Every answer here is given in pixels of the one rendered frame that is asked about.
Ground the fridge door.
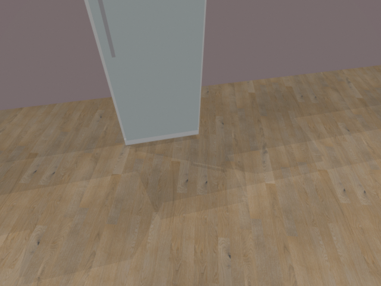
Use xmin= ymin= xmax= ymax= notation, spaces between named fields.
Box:
xmin=88 ymin=0 xmax=205 ymax=141

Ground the handle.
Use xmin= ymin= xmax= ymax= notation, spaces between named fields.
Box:
xmin=98 ymin=0 xmax=115 ymax=58

